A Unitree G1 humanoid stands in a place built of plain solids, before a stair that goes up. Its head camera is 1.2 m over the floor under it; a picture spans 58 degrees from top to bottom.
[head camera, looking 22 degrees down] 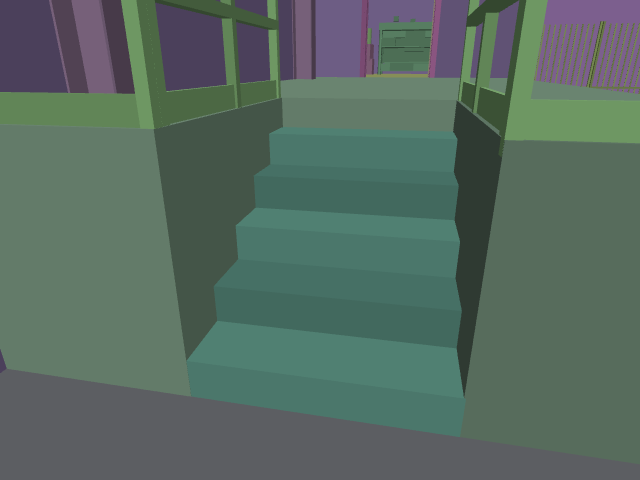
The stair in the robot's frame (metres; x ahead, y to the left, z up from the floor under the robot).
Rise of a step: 0.17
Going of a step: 0.28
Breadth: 1.02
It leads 11 degrees to the right of straight ahead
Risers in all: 6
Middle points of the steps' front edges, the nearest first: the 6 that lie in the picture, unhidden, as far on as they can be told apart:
1.24 0.01 0.17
1.51 -0.04 0.34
1.79 -0.10 0.51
2.06 -0.15 0.68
2.34 -0.21 0.85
2.61 -0.26 1.02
